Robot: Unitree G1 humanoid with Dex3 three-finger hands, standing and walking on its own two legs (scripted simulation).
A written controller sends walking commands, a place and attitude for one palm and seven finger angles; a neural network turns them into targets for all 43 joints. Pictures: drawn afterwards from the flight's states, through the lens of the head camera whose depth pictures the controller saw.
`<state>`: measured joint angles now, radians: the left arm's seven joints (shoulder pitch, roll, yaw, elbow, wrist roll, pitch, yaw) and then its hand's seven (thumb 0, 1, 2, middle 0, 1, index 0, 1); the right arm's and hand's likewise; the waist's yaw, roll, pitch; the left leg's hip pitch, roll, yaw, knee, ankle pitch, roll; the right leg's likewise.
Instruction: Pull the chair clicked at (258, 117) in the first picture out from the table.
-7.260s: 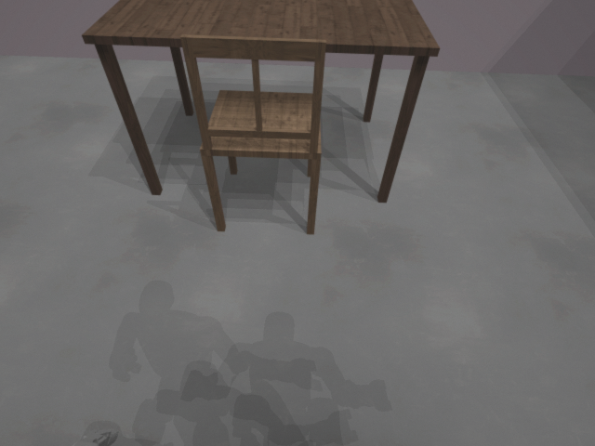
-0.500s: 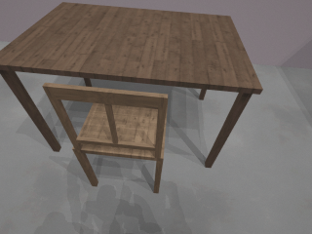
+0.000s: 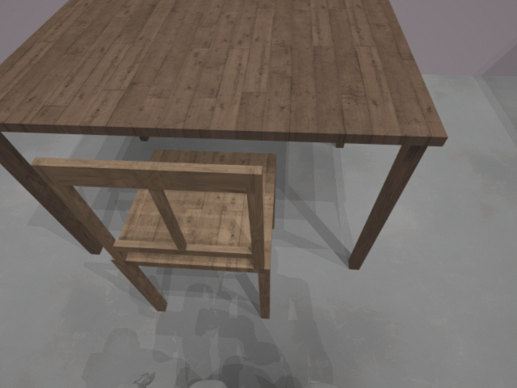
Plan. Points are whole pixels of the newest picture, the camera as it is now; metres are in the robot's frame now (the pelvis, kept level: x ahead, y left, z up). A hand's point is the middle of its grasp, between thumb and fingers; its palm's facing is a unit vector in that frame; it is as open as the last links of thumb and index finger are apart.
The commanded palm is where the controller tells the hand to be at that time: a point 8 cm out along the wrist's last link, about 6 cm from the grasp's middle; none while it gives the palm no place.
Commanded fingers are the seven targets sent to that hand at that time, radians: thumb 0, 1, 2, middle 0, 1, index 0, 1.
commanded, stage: come to a stop and stand still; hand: left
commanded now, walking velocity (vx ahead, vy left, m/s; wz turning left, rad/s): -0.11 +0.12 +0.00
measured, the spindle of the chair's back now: (170, 220) +0.45 +0.22 -0.10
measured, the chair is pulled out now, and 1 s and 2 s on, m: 0.00 0.00 0.00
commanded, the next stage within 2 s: look again from close up in 0.62 s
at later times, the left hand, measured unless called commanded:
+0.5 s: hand out of the picture -0.04 +0.26 -0.15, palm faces +0.01 -0.95 -0.30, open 7.3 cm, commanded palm none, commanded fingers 0.00 0.90 0.90 -0.20 -0.30 -0.20 -0.30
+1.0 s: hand out of the picture +0.03 +0.24 -0.15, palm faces -0.05 -0.97 -0.23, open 7.3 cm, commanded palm none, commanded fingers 0.00 0.90 0.90 -0.20 -0.30 -0.20 -0.30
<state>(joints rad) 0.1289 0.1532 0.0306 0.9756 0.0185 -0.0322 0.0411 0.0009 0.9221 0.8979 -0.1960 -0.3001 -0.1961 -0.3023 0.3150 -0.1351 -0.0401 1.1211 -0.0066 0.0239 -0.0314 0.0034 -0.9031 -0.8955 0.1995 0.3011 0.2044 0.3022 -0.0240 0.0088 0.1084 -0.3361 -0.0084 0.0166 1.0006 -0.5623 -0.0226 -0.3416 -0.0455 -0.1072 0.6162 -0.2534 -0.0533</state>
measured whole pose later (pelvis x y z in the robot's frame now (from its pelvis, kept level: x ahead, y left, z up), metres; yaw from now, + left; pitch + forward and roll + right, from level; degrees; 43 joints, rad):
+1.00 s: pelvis -0.01 +0.06 +0.01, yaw -3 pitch +0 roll +1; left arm 0.24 0.16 -0.01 1.07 0.01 -0.01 0.03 0.00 0.93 0.90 -0.20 -0.30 -0.20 -0.30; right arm 0.32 -0.16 0.02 1.11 -0.02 -0.01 -0.01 0.00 -0.90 -0.90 0.20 0.30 0.20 0.30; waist -0.02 0.02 0.03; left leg -0.19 -0.03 0.10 0.41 -0.22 0.05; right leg -0.24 0.00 -0.01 0.46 -0.22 -0.02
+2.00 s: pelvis +0.03 +0.02 +0.02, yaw -3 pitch -1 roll +0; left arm 0.32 0.14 -0.02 1.11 0.00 -0.03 0.04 0.01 0.92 0.90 -0.20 -0.30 -0.20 -0.30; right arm 0.31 -0.13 0.02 1.17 -0.01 -0.02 -0.03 0.00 -0.90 -0.90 0.20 0.30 0.20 0.30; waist 0.00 0.00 0.01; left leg -0.11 0.03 0.09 0.38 -0.26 -0.01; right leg -0.15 0.06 -0.02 0.40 -0.24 -0.06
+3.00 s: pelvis +0.02 +0.03 +0.02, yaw -3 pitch -1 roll +0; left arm 0.35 0.12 -0.02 1.10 0.00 -0.02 0.04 0.00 0.91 0.90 -0.20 -0.30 -0.20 -0.30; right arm 0.33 -0.10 0.01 1.17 -0.01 -0.03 -0.03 0.00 -0.90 -0.90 0.20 0.30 0.20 0.30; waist 0.00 -0.01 0.01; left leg -0.14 0.03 0.09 0.40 -0.25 0.00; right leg -0.17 0.05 -0.02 0.41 -0.23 -0.06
